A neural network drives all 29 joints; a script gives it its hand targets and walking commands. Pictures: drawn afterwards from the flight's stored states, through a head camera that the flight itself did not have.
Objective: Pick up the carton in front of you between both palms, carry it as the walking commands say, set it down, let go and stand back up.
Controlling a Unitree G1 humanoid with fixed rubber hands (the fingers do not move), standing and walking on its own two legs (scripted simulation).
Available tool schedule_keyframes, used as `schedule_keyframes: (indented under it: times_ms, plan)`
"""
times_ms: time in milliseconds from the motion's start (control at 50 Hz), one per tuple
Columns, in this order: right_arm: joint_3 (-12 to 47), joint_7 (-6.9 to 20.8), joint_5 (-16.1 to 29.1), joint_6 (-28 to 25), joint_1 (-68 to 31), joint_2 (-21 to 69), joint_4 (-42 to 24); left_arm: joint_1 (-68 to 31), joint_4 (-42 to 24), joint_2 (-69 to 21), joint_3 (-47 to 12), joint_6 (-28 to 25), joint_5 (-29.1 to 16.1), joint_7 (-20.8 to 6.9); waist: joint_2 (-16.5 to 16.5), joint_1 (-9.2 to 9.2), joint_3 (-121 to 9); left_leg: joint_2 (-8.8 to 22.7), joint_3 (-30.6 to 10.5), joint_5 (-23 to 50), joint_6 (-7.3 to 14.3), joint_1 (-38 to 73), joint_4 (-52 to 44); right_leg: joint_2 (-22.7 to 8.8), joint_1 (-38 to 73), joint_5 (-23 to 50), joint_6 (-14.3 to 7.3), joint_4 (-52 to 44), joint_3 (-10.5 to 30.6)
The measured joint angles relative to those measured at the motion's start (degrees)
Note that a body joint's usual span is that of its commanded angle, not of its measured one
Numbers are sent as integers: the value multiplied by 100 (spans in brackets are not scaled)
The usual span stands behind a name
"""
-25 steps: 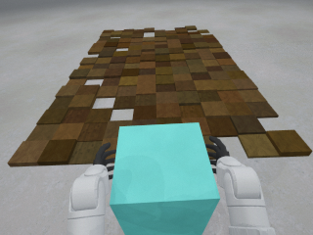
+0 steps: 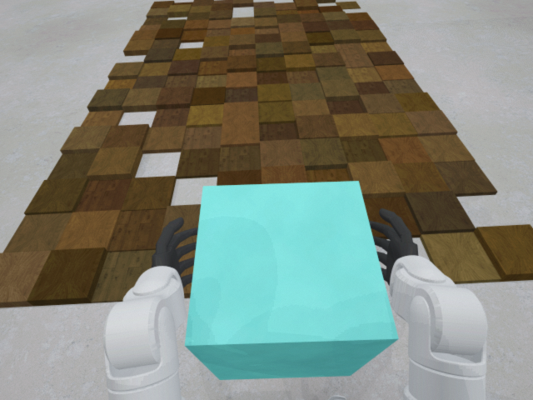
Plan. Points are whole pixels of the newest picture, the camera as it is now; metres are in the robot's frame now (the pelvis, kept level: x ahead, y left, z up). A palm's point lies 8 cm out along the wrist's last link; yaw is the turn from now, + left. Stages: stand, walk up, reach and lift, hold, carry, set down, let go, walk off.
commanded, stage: carry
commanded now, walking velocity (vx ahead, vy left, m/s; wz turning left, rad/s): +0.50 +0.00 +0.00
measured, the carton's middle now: (283, 289) +0.29 -0.01 +0.03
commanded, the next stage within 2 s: none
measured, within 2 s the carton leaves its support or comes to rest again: neither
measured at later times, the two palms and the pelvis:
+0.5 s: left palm (180, 81) +0.68 +0.15 +0.17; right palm (329, 70) +0.69 -0.15 +0.16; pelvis +0.31 -0.02 +0.00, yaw +1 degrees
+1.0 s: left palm (200, 26) +1.05 +0.14 +0.14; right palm (305, 19) +1.05 -0.15 +0.14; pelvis +0.66 +0.00 +0.00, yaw +1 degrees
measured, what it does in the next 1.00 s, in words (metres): walks ahead: right foot, then left foot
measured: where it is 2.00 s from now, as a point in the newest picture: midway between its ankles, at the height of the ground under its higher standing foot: (250, 186)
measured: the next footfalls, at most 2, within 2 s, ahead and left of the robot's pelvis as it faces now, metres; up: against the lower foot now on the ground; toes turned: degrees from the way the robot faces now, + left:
right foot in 0.06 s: +0.23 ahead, -0.09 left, +0.00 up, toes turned -10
left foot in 0.58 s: +0.55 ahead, +0.07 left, +0.00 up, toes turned +7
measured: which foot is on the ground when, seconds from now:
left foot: down 0.00-0.06, up 0.08-0.56, down 0.58-1.00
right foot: up 0.00-0.04, down 0.06-0.60, up 0.62-0.96, down 0.98-1.00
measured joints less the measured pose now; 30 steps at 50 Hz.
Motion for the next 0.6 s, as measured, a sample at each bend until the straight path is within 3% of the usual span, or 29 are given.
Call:
schedule_keyframes:
  times_ms: [60,80,120,180,340,420,500,560,600]
  plan:
    - [-124,-7,29,128,-183,1,-256,-264,-155,-50,36,114,10,6,-42,78,100,197,46,-657,-80,55,1271,131,492,369,-201,-564,-322]
    - [-174,-5,53,164,-305,-59,-247,-398,-102,-78,56,111,20,19,5,169,130,302,-58,-596,-44,-247,2211,153,472,310,-389,-241,-376]
    - [-249,-5,113,259,-603,-194,-89,-666,33,-105,121,171,37,91,1,294,219,202,-539,-336,49,-1155,4137,158,560,-103,-614,59,-423]
    - [-331,-7,112,431,-1061,-255,271,-974,216,4,239,370,-2,156,-73,403,315,142,-686,195,208,-2386,5349,193,992,-261,-592,-324,-424]
    - [-427,-45,-61,551,-2282,-464,1256,-2204,1235,549,511,529,-271,206,-188,624,343,335,-540,1002,178,-4170,4103,271,2036,-565,-530,-1224,-210]
    - [-523,-80,-37,608,-2822,-667,1775,-2870,1946,754,571,524,-348,207,-161,623,311,288,-443,1500,206,-4434,3255,291,2506,-921,-408,-1357,-84]
    - [-644,-105,60,658,-3319,-893,2348,-3450,2628,897,581,528,-349,208,-129,564,316,98,-207,1964,380,-4238,2297,282,2975,-1488,-232,-1231,15]
    - [-682,-164,135,629,-3725,-999,2853,-3787,2995,1028,621,573,-359,221,-137,444,387,-147,84,2206,519,-3597,1439,178,3134,-2077,-117,-432,4]
    - [-707,-193,136,501,-3944,-970,3135,-3979,3187,1172,681,545,-409,218,-310,240,518,-278,189,1852,598,-3499,1785,19,2646,-1915,-112,1201,263]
